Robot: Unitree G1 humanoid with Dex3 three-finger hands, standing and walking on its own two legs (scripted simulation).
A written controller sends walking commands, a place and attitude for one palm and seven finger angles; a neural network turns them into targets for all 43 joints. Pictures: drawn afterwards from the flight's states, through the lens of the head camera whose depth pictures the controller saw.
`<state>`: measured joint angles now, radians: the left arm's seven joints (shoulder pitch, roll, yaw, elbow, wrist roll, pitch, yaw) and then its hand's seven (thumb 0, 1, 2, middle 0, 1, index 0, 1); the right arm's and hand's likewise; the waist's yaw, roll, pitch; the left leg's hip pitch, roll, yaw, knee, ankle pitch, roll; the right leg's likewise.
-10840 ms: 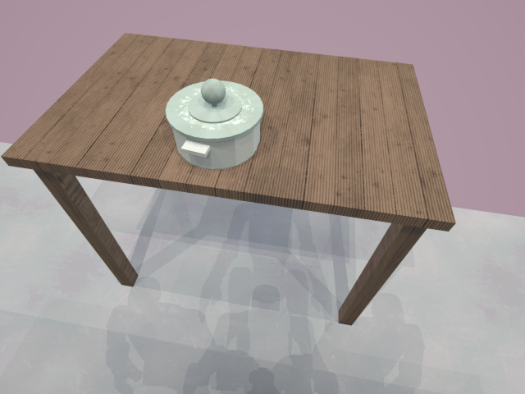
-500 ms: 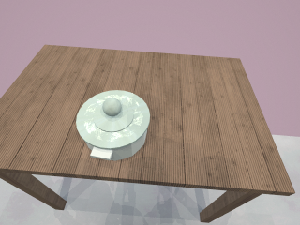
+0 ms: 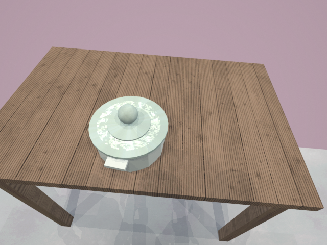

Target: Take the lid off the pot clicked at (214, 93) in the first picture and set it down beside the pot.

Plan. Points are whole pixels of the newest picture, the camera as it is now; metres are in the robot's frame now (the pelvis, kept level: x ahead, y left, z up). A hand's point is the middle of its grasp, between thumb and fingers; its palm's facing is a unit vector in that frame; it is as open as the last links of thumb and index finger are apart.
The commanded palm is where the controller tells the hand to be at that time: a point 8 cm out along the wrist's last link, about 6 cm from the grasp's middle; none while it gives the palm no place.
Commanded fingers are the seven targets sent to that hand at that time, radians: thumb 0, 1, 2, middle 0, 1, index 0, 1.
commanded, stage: look again from close up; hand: left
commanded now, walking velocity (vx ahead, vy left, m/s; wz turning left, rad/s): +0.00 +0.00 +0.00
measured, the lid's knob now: (127, 113) +0.40 +0.12 +0.10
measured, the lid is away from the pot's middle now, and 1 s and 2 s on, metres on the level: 0.00 0.00 0.00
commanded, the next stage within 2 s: shuffle to correct the standing spot in 0.10 s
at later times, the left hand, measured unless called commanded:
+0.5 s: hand out of the picture -0.04 +0.17 -0.19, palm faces +0.03 -0.98 -0.18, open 7.4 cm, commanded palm none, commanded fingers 0.00 0.90 0.90 -0.20 -0.30 -0.20 -0.30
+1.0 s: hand out of the picture -0.07 +0.19 -0.19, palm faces +0.02 -0.99 -0.12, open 7.4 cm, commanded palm none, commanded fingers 0.00 0.90 0.90 -0.20 -0.30 -0.20 -0.30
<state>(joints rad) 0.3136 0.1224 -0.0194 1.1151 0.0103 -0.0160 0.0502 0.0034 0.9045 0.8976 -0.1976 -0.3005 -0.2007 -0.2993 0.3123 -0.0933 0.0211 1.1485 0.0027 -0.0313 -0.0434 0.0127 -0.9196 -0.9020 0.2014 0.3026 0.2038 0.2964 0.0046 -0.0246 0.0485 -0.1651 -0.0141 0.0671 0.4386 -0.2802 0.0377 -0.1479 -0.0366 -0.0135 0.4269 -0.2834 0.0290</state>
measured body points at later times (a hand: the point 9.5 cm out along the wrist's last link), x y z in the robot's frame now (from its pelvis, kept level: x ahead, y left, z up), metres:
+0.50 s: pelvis -0.03 +0.01 +0.00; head +0.01 +0.02 +0.44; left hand -0.04 +0.23 -0.17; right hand -0.04 -0.21 -0.16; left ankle -0.03 +0.09 -0.74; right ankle -0.04 -0.14 -0.74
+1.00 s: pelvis -0.08 +0.03 -0.01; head -0.06 +0.06 +0.44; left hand -0.07 +0.24 -0.18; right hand -0.10 -0.19 -0.15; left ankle -0.03 +0.09 -0.74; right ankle -0.07 -0.13 -0.72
